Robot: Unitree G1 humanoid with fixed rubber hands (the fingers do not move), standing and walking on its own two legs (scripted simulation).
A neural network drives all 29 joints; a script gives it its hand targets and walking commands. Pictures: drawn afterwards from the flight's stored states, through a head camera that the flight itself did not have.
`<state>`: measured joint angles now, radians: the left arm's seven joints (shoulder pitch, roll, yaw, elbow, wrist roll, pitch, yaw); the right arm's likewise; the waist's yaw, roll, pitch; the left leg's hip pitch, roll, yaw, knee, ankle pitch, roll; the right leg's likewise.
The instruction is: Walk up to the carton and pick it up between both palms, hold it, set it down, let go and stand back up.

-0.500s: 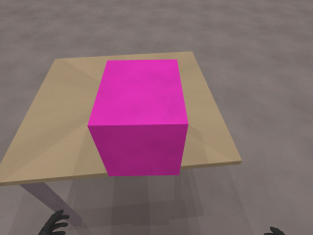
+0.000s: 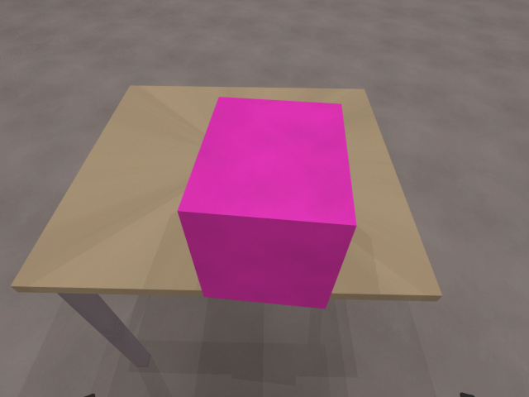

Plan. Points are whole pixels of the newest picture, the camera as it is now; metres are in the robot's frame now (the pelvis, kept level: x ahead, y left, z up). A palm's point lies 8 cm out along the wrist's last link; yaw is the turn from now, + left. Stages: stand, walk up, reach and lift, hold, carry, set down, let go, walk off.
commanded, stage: walk up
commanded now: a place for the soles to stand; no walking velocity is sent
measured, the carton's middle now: (271, 201) +0.43 +0.00 +0.04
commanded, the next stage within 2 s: reach and lift in 1.78 s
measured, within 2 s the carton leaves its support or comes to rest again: neither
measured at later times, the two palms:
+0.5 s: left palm (81, 396) +0.15 +0.30 -0.09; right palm out of the picture +0.14 -0.31 -0.11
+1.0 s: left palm out of the picture +0.10 +0.29 -0.10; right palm out of the picture +0.12 -0.32 -0.10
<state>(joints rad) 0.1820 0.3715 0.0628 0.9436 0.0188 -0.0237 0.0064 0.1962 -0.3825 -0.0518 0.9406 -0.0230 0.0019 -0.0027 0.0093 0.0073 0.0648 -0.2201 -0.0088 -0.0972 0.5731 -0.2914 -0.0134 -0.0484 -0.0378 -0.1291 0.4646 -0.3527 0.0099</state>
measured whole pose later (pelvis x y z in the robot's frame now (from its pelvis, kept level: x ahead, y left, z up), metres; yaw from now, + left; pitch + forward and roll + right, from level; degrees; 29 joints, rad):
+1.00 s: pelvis +0.02 -0.02 +0.01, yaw +0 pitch -4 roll +0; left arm 0.13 0.36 0.02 1.04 -0.01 -0.03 0.02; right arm 0.08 -0.36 -0.03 1.07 0.01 -0.01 -0.02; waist 0.02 0.00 0.07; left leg -0.08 0.01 -0.06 0.35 -0.21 -0.03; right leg -0.08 0.02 0.01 0.36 -0.23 -0.02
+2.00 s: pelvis -0.01 -0.02 -0.01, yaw +0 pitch -5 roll +0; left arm -0.06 0.33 0.06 0.51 0.04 0.50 0.01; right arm -0.04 -0.32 -0.11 0.84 -0.01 -0.01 0.06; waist 0.00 -0.04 0.21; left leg -0.26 0.04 -0.01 0.67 -0.32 -0.03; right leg -0.25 0.02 0.00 0.67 -0.33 -0.02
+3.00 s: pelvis +0.02 +0.02 +0.01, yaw -3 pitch -7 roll +0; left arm 0.28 0.24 0.02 0.28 -0.10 0.08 0.03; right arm 0.34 -0.15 -0.10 0.31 0.07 -0.08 0.01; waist 0.04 -0.03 0.07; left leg 0.00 0.01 0.06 0.36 -0.23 0.01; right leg -0.01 -0.01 0.07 0.34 -0.21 0.03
